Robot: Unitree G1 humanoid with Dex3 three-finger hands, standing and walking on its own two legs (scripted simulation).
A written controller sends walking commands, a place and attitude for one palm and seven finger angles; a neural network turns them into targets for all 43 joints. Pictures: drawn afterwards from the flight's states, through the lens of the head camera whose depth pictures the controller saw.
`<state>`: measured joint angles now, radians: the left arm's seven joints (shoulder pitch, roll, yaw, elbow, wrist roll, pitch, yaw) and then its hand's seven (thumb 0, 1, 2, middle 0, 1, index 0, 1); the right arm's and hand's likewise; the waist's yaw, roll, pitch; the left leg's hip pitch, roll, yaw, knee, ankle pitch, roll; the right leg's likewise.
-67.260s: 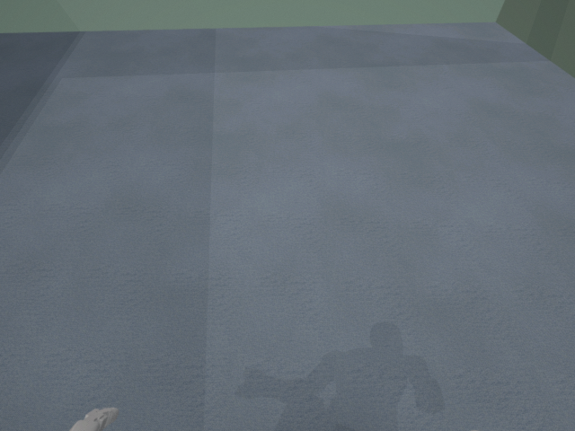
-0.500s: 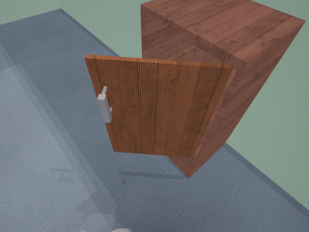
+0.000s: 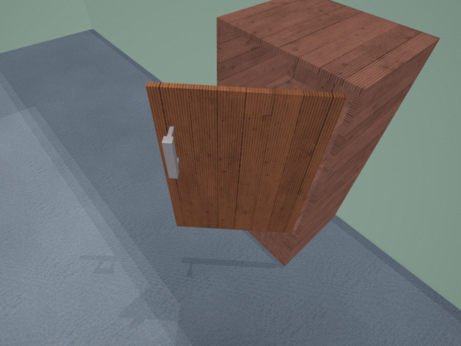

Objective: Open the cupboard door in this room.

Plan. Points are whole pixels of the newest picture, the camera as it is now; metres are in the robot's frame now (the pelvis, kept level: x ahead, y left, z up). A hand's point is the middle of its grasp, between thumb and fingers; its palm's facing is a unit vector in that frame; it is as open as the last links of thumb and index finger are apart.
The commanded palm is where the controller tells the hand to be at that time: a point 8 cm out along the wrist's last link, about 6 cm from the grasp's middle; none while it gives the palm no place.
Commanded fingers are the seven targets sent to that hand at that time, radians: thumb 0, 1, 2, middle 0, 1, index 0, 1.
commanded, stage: come to a stop and stand still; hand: left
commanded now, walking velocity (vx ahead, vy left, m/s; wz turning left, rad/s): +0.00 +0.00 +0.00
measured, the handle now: (172, 152) +0.55 +0.18 -0.03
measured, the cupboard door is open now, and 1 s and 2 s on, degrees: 45 45 45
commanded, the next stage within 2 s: look again from close up in 1.26 s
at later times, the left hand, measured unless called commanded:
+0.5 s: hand out of the picture -0.06 +0.11 -0.18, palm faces +0.05 -0.99 -0.13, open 7.3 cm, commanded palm none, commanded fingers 0.00 0.90 0.90 -0.20 -0.30 -0.20 -0.30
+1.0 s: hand out of the picture -0.02 +0.09 -0.18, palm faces +0.05 -0.99 -0.13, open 7.3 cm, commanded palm none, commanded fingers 0.00 0.90 0.90 -0.20 -0.30 -0.20 -0.30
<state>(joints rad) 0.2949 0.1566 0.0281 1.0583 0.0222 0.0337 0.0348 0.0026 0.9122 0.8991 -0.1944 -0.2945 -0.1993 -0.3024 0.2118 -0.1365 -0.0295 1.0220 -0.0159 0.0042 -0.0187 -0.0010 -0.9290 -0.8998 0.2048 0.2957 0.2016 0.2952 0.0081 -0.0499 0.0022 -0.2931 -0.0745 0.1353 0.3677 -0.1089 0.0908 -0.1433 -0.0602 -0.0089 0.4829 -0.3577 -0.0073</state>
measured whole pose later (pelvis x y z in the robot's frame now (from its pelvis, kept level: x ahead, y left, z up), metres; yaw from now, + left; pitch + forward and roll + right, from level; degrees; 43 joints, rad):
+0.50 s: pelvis -0.01 -0.03 +0.00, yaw +0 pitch -1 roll +0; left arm 0.39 0.10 -0.01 1.13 0.00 -0.01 0.04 0.00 0.91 0.90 -0.20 -0.29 -0.20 -0.30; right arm 0.34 -0.09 -0.01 1.17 -0.01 0.01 -0.02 0.01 -0.91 -0.90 0.20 0.30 0.20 0.29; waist -0.01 -0.03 0.02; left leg -0.27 0.00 0.09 0.39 -0.10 0.03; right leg -0.09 0.02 -0.04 0.42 -0.33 -0.03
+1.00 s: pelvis +0.02 -0.05 +0.00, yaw +0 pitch -1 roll +1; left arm 0.36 0.10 -0.01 1.12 0.01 -0.02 0.05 0.00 0.91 0.90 -0.20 -0.29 -0.20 -0.30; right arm 0.26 -0.13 0.00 1.17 -0.01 -0.01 -0.04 0.02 -0.93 -0.90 0.20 0.30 0.20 0.29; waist 0.00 -0.04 0.03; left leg -0.25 0.02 0.09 0.42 -0.16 0.01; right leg -0.03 0.04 -0.03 0.38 -0.34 -0.05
